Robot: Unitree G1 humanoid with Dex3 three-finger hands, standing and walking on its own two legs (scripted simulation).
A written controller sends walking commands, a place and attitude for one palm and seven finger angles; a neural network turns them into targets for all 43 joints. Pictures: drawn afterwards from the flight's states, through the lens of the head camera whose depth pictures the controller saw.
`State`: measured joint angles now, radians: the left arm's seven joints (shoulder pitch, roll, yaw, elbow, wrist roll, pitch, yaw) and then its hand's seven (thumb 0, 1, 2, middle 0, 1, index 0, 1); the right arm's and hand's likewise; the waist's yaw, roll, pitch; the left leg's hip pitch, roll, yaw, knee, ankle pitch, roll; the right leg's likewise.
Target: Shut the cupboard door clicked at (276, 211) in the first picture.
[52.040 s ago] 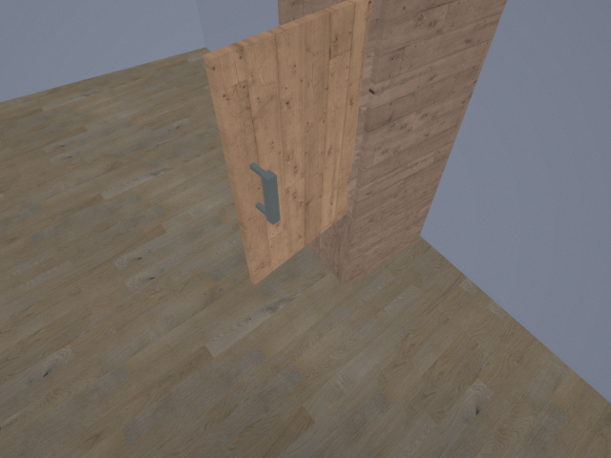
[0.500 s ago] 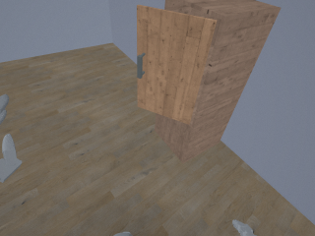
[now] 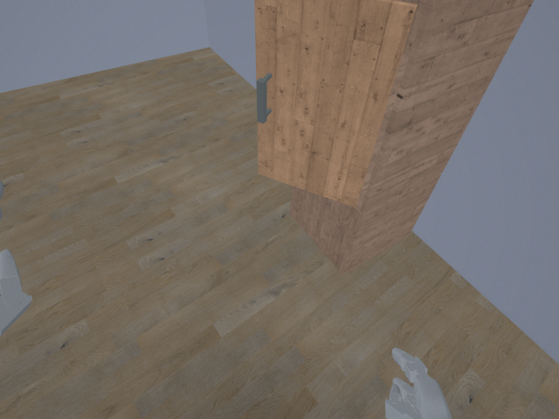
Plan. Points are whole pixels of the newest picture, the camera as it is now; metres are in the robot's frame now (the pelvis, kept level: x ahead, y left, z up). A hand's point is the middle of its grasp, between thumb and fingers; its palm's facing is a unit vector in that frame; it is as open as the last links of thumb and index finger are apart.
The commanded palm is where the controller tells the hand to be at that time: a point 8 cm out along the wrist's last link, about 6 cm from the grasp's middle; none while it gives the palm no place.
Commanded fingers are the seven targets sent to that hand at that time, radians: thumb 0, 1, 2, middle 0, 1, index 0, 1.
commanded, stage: stop stepping back and stand still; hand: left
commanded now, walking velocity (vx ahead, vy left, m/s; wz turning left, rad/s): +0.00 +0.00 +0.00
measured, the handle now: (265, 98) +0.90 +0.07 -0.02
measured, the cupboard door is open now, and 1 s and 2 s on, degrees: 33 33 33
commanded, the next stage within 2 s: let the arm hang, fingers relaxed in 0.02 s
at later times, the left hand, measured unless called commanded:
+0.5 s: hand out of the picture -0.01 +0.20 -0.18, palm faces +0.05 -0.98 -0.18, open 7.0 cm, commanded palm none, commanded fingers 0.00 0.90 0.90 -0.20 -0.30 -0.20 -0.30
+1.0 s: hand out of the picture -0.06 +0.21 -0.17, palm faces +0.04 -0.98 -0.18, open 7.4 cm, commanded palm none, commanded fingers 0.00 0.90 0.90 -0.20 -0.30 -0.20 -0.30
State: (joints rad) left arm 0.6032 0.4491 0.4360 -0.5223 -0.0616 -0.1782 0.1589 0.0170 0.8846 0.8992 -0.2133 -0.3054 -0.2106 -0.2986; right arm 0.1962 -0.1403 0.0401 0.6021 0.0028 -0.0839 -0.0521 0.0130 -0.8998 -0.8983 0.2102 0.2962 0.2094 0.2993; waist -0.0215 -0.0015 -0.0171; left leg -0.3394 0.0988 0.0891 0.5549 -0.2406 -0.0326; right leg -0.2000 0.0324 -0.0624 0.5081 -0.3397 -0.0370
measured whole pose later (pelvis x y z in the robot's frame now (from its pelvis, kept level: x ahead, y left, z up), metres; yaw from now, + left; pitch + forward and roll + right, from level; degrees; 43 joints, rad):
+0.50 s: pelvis -0.03 +0.01 +0.00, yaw +2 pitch -1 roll -1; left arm 0.30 0.22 0.01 0.94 0.01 0.04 0.01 -0.01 0.99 0.90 -0.21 -0.30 -0.21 -0.30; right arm 0.26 -0.21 0.01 0.98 -0.03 0.04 -0.01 0.01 -0.91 -0.90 0.20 0.29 0.20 0.30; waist -0.01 -0.04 0.05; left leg -0.33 0.06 0.06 0.53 -0.19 0.00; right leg -0.18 0.00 -0.10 0.51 -0.31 -0.02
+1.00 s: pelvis -0.03 +0.04 +0.01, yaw +0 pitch -2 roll +0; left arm 0.34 0.14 0.01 1.13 0.02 0.01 0.03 0.01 0.90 0.90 -0.20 -0.30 -0.20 -0.30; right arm 0.30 -0.13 -0.02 1.12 -0.02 0.02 -0.02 0.01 -0.91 -0.90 0.21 0.30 0.20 0.30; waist 0.00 0.01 0.00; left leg -0.26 0.03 0.12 0.43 -0.15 0.03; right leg -0.15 -0.03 -0.04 0.44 -0.26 0.02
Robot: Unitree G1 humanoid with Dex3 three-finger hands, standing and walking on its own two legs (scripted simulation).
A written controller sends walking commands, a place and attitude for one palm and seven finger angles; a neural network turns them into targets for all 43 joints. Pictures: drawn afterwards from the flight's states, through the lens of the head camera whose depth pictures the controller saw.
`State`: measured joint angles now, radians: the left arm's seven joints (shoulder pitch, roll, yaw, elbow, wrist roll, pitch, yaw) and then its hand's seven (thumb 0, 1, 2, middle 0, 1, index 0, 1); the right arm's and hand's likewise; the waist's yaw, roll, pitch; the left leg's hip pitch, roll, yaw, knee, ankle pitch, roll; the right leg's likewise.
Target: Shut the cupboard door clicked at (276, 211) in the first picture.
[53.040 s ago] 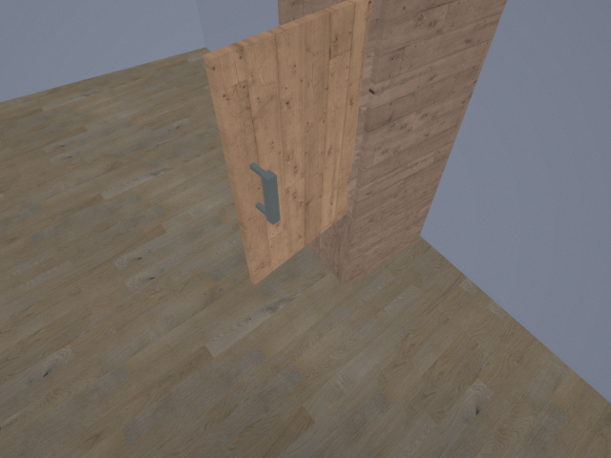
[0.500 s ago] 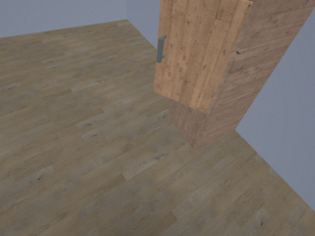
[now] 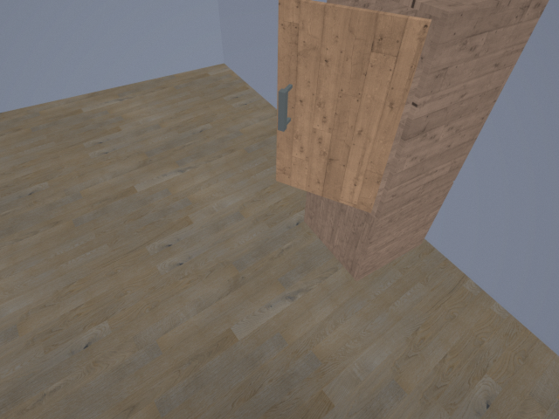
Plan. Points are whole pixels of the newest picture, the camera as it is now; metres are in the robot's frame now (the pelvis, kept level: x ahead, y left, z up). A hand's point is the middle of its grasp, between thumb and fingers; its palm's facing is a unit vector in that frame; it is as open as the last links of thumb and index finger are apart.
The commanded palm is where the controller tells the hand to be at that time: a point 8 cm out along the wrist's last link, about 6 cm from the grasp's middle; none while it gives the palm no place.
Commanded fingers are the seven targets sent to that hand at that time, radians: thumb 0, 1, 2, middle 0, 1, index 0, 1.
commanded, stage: let the arm hang, fingers relaxed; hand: left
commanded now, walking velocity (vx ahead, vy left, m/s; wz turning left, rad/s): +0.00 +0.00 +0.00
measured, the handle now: (285, 107) +0.93 +0.03 -0.03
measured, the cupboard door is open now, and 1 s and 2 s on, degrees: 33 33 33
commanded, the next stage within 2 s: look to check the result in 0.22 s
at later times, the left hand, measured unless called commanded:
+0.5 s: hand out of the picture +0.01 +0.19 -0.17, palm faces +0.01 -0.97 -0.24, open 7.4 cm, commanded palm none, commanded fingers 0.00 0.90 0.90 -0.20 -0.30 -0.20 -0.30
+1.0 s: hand out of the picture +0.09 +0.21 -0.16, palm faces +0.01 -0.95 -0.30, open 7.4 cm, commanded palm none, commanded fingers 0.00 0.90 0.90 -0.20 -0.30 -0.20 -0.30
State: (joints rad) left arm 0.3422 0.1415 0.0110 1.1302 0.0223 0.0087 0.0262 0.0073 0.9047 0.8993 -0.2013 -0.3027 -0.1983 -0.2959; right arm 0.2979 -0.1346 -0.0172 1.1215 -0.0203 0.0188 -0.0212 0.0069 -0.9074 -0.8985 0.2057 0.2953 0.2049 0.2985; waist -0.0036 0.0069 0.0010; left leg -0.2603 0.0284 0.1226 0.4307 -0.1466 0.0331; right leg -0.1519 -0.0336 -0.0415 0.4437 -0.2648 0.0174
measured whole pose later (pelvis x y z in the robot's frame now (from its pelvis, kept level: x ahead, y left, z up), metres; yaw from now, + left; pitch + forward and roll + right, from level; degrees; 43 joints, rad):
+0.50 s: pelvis +0.01 -0.01 +0.00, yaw +0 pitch -1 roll +0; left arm 0.27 0.22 0.02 1.13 0.02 0.00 0.02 0.01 0.90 0.90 -0.20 -0.30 -0.20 -0.30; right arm 0.24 -0.21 -0.02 1.12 -0.02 0.01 -0.02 0.01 -0.91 -0.90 0.20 0.30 0.20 0.30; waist -0.01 0.00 0.04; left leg -0.23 0.04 0.12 0.40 -0.15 0.02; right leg -0.11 -0.02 -0.05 0.40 -0.26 0.01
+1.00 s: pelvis +0.03 -0.02 +0.01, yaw +1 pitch -1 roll +0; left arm 0.15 0.29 0.02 1.11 0.01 0.00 0.01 0.01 0.90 0.90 -0.20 -0.30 -0.20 -0.30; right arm 0.13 -0.29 -0.02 1.11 -0.02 0.01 -0.01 0.01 -0.91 -0.90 0.21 0.30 0.20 0.30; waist -0.01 0.00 0.04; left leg -0.20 0.03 0.09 0.37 -0.15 0.00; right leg -0.06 -0.02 -0.07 0.35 -0.27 0.00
